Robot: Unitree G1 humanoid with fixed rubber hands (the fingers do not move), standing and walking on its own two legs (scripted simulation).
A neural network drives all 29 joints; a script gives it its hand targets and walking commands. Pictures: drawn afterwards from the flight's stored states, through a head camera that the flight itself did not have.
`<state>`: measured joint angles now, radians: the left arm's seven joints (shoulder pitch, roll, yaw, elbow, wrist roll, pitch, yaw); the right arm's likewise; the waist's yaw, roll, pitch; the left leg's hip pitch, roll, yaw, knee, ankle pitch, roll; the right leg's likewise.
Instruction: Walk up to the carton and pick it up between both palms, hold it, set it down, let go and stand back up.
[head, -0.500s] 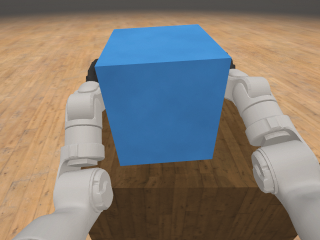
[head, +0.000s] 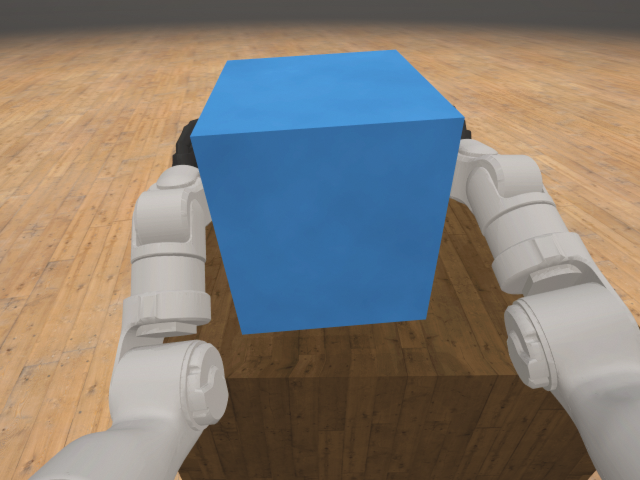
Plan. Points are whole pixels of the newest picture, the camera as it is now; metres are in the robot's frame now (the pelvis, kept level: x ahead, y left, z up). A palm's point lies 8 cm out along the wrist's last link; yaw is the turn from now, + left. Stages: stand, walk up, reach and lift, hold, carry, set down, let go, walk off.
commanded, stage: hold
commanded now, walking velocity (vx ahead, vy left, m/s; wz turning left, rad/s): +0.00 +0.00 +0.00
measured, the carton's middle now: (322, 185) +0.39 +0.00 +0.25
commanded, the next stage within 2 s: none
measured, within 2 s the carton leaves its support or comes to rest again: neither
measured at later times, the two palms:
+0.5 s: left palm (186, 177) +0.38 +0.16 +0.27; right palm (445, 160) +0.38 -0.15 +0.28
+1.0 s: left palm (192, 183) +0.37 +0.16 +0.27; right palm (453, 163) +0.37 -0.16 +0.28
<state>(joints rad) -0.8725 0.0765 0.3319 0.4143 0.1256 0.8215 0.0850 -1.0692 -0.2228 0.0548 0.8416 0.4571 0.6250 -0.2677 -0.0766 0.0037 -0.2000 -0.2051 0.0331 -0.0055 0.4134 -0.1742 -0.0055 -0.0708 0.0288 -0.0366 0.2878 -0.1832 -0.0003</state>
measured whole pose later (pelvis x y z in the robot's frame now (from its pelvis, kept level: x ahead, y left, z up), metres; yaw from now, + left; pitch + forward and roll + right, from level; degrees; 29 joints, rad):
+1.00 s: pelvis +0.00 +0.00 +0.00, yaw +0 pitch -2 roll -2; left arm -0.82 0.07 0.31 0.32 0.12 0.83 0.10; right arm -1.01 -0.22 0.07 0.75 0.46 0.62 -0.27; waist -0.09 0.00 -0.18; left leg -0.20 0.03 -0.01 0.42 -0.18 -0.01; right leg -0.06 0.03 -0.04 0.29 -0.19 0.00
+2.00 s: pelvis +0.00 +0.00 +0.00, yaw +0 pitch -2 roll -2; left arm -0.87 0.07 0.33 0.40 0.12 0.82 0.09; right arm -1.06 -0.23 0.06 0.84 0.46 0.63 -0.27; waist -0.08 0.01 -0.20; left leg -0.21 0.03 -0.01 0.42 -0.18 0.00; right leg -0.07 0.03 -0.03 0.29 -0.19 0.00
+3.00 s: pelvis +0.00 +0.00 +0.00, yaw +0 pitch -2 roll -2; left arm -0.86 0.07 0.32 0.35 0.14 0.83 0.09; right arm -1.04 -0.22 0.06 0.80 0.47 0.61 -0.26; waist -0.08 -0.01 -0.16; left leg -0.20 0.03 -0.01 0.42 -0.18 -0.01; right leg -0.07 0.03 -0.03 0.29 -0.18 0.00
